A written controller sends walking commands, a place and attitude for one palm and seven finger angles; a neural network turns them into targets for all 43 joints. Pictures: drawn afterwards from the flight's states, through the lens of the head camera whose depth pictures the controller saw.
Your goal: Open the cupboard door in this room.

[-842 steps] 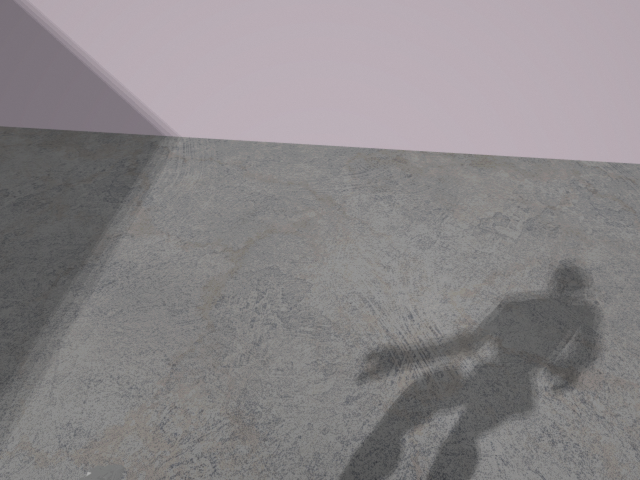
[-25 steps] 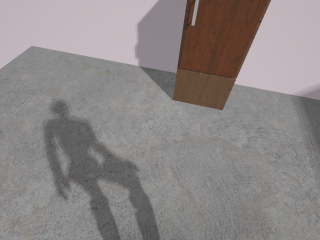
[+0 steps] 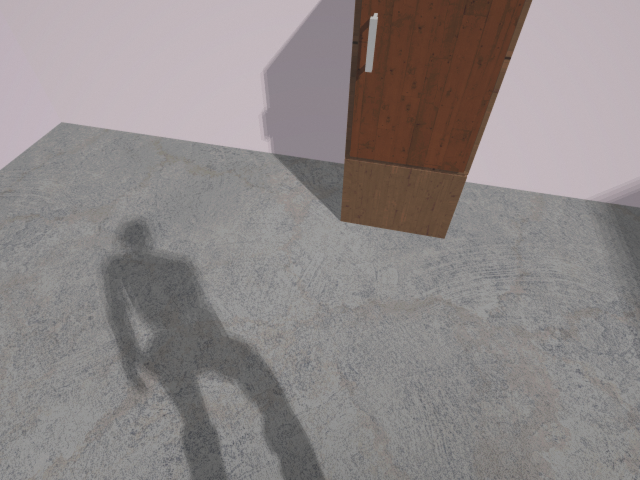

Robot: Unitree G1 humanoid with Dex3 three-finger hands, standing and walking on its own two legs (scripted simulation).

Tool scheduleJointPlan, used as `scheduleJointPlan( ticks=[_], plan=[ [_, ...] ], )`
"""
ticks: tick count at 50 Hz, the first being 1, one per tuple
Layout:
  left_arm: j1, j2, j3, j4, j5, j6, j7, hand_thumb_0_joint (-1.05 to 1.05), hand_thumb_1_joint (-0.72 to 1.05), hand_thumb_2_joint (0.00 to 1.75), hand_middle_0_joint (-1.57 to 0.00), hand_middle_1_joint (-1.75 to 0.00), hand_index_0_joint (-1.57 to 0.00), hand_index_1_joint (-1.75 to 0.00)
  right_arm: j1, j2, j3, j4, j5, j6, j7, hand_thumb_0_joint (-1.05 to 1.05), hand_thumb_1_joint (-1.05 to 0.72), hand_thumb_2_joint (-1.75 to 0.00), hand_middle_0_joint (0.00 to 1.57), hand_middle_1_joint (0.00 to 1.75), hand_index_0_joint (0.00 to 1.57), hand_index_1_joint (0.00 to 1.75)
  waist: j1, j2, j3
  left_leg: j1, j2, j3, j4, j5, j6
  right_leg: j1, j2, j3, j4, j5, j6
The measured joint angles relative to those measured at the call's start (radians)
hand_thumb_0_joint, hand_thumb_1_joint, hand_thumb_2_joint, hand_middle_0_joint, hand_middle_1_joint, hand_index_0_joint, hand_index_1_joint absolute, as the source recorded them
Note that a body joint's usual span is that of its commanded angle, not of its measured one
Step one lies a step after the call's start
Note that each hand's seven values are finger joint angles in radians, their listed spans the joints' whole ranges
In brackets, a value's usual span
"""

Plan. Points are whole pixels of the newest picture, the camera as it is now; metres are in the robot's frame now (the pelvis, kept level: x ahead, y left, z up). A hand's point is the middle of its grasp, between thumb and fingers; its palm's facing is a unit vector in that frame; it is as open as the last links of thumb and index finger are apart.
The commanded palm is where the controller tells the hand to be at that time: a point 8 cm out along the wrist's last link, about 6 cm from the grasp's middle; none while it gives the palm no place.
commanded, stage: turn or walk to find it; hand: left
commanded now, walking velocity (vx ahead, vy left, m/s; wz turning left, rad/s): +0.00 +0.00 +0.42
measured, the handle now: (372, 42) +1.24 -0.09 +0.03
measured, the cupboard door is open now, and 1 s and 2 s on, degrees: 0 0 0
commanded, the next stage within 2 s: stand and wait in 0.18 s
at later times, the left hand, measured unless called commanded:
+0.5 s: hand out of the picture -0.02 +0.20 -0.18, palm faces +0.11 -0.98 -0.19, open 7.4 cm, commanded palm none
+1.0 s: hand out of the picture -0.01 +0.21 -0.17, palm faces +0.06 -0.97 -0.22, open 7.4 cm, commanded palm none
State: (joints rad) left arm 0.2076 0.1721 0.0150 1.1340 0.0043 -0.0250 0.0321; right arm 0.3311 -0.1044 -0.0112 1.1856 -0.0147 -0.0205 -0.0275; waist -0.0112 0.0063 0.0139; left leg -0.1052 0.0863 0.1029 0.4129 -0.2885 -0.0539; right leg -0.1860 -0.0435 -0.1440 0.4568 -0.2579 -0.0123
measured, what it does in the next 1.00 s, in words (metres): stands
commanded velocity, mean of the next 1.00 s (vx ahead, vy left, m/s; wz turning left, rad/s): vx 0.00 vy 0.00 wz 0.07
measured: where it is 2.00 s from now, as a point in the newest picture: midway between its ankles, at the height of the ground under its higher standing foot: outside the picture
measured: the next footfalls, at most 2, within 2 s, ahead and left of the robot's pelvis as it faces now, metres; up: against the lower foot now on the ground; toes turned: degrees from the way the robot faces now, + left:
none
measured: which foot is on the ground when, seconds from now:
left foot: down 0.00-1.00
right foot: down 0.00-1.00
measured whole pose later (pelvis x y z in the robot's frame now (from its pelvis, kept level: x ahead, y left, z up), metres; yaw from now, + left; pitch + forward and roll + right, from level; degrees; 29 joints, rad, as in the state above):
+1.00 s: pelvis -0.01 +0.02 +0.00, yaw +2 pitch -2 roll +0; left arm 0.24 0.20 0.01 1.13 0.01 -0.01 0.02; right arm 0.27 -0.16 -0.01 1.15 -0.01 -0.01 -0.02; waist 0.01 -0.01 0.06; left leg -0.09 0.04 0.08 0.39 -0.25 -0.01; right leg -0.15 -0.09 -0.17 0.41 -0.22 0.02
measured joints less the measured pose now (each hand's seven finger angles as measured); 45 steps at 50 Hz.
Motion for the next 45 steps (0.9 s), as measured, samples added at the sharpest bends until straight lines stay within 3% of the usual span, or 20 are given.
scheduleJointPlan(
  ticks=[6,13,23,45],
  plan=[
    [0.027,-0.007,0.000,-0.001,0.004,0.008,0.003,0.00,0.93,0.90,-0.20,-0.29,-0.20,-0.30,-0.037,-0.001,-0.005,-0.021,0.001,0.012,-0.001,0.01,-0.91,-0.90,0.20,0.30,0.20,0.30,0.004,0.001,0.008,-0.004,-0.007,-0.021,0.013,-0.010,-0.001,0.006,-0.010,-0.020,0.017,-0.021,0.001],
    [0.041,-0.016,0.017,-0.025,0.012,0.023,-0.001,0.00,0.91,0.90,-0.20,-0.30,-0.20,-0.30,-0.078,-0.047,-0.026,-0.056,0.001,0.039,0.003,0.01,-0.92,-0.90,0.20,0.30,0.20,0.30,0.020,0.001,0.029,-0.070,-0.021,-0.064,0.123,-0.057,0.010,-0.020,-0.038,-0.059,0.089,-0.062,0.009],
    [0.048,0.001,0.006,-0.003,0.011,0.031,-0.004,0.00,0.91,0.90,-0.20,-0.29,-0.20,-0.30,-0.132,-0.060,-0.020,-0.079,0.001,0.018,-0.004,0.01,-0.92,-0.90,0.20,0.30,0.20,0.30,0.036,-0.028,0.032,-0.046,-0.040,-0.053,0.086,-0.034,0.031,0.001,-0.052,-0.050,0.053,-0.031,0.031],
    [0.036,0.016,-0.003,0.004,0.010,0.014,-0.010,0.00,0.90,0.90,-0.20,-0.29,-0.20,-0.30,-0.063,-0.049,0.000,-0.040,0.003,0.007,0.005,0.01,-0.91,-0.90,0.20,0.30,0.20,0.30,0.019,-0.014,0.040,0.008,-0.048,-0.026,-0.021,0.031,0.040,0.038,-0.047,-0.028,-0.044,0.037,0.034]
  ],
)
